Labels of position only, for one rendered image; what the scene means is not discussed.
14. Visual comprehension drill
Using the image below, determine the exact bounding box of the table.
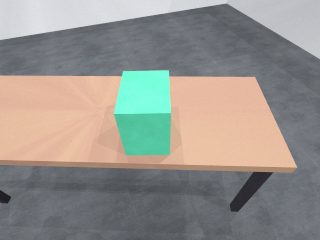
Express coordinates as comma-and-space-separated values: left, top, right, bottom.
0, 75, 297, 212

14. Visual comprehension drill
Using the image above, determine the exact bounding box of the carton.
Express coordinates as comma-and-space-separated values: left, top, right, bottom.
114, 70, 171, 156

